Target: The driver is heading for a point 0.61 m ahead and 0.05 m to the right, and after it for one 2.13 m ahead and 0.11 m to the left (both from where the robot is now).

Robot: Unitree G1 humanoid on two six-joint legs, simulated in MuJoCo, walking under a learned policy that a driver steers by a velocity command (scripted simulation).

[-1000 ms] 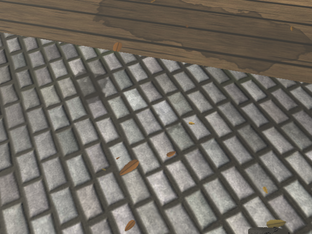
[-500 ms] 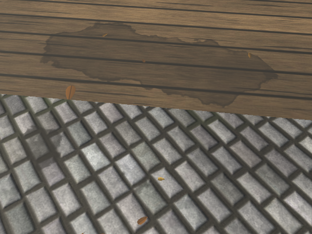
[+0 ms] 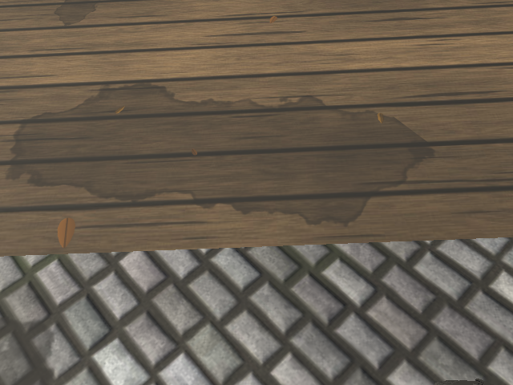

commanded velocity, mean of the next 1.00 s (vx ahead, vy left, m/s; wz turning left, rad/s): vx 0.44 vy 0.00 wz -0.35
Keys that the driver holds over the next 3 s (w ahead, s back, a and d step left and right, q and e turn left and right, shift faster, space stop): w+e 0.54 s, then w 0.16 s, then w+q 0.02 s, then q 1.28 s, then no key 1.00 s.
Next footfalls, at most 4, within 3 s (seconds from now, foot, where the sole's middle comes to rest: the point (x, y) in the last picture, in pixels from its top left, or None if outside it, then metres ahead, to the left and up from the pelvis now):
0.16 left None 0.28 0.12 -0.78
0.70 right None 0.45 -0.16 -0.78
1.20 left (318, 329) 0.62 -0.05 -0.78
1.70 right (389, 359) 0.55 -0.23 -0.78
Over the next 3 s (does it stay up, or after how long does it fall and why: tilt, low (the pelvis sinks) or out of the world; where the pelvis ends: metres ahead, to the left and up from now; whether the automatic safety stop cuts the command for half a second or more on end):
stays up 0.45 -0.14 0.00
